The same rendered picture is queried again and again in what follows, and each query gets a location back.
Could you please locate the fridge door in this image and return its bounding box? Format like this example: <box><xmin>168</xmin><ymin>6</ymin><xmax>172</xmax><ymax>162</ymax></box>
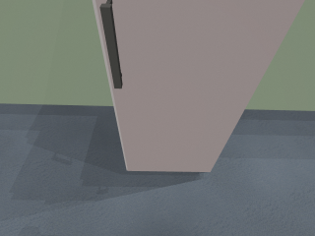
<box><xmin>95</xmin><ymin>0</ymin><xmax>305</xmax><ymax>172</ymax></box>

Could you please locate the handle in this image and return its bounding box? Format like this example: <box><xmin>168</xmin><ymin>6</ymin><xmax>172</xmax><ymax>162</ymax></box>
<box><xmin>99</xmin><ymin>0</ymin><xmax>123</xmax><ymax>89</ymax></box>

